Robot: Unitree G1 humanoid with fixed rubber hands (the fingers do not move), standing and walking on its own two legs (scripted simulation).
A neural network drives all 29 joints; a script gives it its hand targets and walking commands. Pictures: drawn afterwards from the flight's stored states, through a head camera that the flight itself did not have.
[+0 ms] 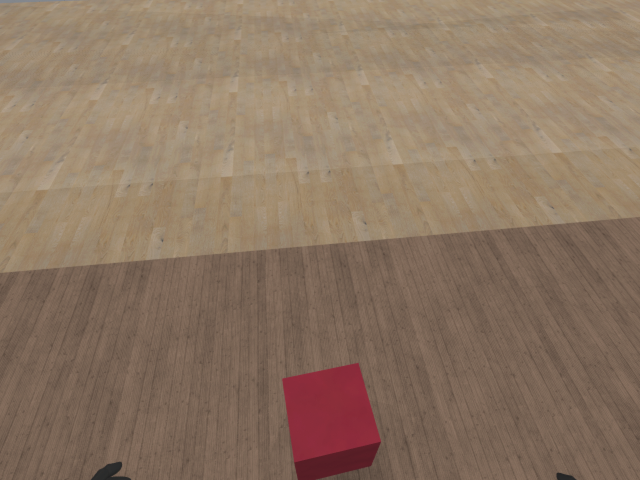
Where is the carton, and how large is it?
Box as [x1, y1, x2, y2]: [282, 363, 380, 479]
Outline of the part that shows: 358,363 282,379 293,457 298,479 315,479 368,466 371,464 379,445 380,439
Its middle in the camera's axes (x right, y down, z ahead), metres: +0.02 +0.52 +1.06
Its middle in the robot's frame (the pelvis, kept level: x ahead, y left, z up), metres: +0.39 +0.01 -0.66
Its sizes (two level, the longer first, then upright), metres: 0.210 0.200 0.250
